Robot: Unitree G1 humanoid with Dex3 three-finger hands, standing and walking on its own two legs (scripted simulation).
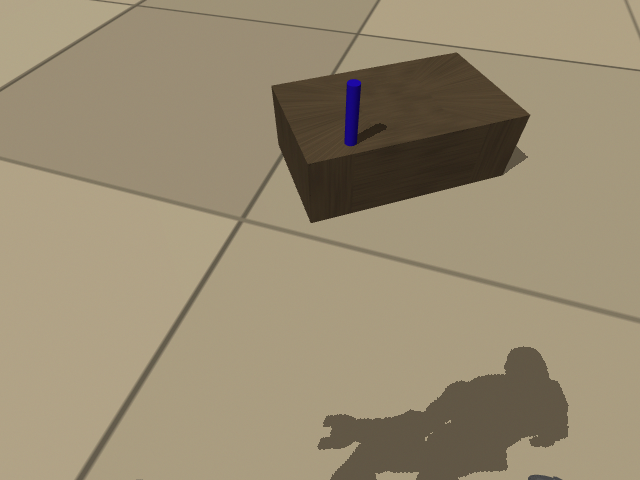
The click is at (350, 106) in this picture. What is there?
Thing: slim round
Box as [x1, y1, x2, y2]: [344, 79, 360, 145]
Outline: 356,79 351,79 347,81 344,141 347,145 353,145 356,143 360,92 360,81
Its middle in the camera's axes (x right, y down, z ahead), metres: +0.12 -0.46 +1.40
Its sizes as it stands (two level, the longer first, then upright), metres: 0.049 0.049 0.245
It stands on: a support 0.33 m high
